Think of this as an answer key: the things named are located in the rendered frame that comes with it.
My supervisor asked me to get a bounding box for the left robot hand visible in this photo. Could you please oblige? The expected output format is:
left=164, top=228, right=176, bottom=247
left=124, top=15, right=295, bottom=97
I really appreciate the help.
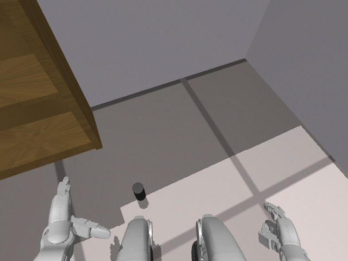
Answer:
left=48, top=176, right=110, bottom=239

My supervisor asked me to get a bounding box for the can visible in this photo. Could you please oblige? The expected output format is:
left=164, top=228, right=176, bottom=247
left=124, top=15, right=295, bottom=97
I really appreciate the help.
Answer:
left=132, top=182, right=146, bottom=201

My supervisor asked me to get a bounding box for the left robot arm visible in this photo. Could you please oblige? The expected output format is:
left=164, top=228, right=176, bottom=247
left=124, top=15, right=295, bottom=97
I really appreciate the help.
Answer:
left=33, top=220, right=75, bottom=261

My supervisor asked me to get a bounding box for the right robot arm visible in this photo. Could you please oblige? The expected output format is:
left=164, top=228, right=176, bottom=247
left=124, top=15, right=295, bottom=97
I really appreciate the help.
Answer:
left=279, top=244, right=311, bottom=261

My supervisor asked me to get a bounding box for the bookshelf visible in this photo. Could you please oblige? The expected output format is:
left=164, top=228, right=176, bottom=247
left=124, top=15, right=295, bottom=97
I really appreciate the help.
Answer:
left=0, top=0, right=103, bottom=180

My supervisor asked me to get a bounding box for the right robot hand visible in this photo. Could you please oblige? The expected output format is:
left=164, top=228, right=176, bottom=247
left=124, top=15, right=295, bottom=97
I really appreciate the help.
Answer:
left=258, top=202, right=301, bottom=253

